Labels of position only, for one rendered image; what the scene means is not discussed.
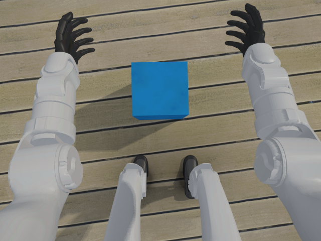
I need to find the left robot shin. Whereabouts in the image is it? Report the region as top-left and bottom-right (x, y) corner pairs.
(118, 163), (143, 181)

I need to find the right robot upper arm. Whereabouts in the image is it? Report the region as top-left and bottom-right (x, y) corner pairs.
(253, 137), (321, 241)

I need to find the left robot upper arm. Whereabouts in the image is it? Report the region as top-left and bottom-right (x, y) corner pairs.
(0, 143), (83, 241)

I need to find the left robot foot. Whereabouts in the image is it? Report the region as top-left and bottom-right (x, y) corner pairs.
(133, 155), (148, 198)

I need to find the right robot hand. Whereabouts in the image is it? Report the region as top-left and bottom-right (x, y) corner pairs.
(225, 3), (265, 57)

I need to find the right robot forearm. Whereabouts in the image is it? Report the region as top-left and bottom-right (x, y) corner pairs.
(241, 43), (321, 143)

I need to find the left robot forearm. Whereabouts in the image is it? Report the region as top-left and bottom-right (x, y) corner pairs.
(8, 52), (80, 190)

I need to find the left robot hand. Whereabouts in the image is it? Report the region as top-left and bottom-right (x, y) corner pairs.
(54, 12), (95, 64)

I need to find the carton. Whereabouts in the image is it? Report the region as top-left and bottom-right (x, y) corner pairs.
(131, 61), (189, 120)

